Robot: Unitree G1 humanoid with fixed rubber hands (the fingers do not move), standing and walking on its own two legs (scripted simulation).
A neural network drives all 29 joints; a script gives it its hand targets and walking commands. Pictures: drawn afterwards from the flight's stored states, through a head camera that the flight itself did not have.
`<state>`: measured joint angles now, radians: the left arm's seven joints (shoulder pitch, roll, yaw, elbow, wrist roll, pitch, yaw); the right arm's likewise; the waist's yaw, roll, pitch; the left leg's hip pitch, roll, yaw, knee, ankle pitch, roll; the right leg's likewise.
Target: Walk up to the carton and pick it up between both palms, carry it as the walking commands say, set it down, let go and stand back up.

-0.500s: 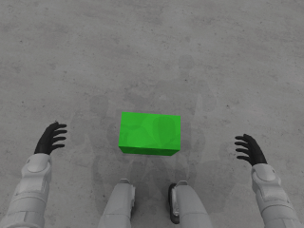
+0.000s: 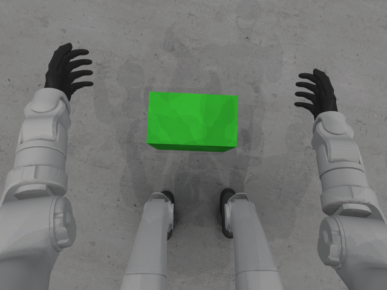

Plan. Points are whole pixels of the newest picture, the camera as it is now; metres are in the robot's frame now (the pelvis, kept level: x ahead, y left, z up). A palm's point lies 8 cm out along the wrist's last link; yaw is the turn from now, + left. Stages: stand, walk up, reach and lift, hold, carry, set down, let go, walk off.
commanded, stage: reach and lift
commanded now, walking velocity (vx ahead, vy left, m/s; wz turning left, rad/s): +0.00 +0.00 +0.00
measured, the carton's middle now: (192, 126) +0.47 +0.01 -0.53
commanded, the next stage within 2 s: none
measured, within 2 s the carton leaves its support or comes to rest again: neither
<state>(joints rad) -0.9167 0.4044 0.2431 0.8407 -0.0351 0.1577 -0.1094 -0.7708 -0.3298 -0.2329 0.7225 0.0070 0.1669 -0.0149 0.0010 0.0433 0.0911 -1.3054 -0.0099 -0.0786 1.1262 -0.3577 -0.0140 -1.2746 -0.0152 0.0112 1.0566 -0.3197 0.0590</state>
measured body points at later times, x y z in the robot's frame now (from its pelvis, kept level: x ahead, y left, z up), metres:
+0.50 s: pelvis +0.00 +0.00 -0.04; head +0.31 +0.02 +0.28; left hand +0.51 +0.25 -0.16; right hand +0.47 -0.25 -0.17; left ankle +0.07 +0.12 -0.63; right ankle +0.08 -0.15 -0.63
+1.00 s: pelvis -0.04 +0.00 -0.18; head +0.29 +0.03 +0.12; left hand +0.51 +0.24 -0.30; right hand +0.47 -0.23 -0.31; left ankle +0.07 +0.12 -0.63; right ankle +0.08 -0.15 -0.63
